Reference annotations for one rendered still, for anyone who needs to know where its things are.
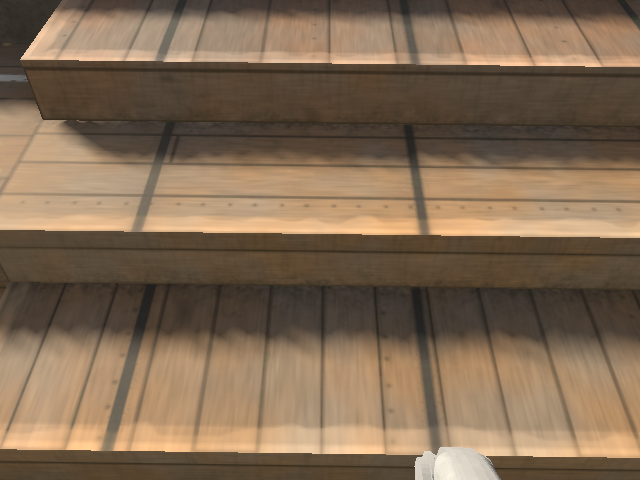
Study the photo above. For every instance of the right robot thigh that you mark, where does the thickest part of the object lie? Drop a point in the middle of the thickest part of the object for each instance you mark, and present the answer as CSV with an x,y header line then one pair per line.
x,y
454,463

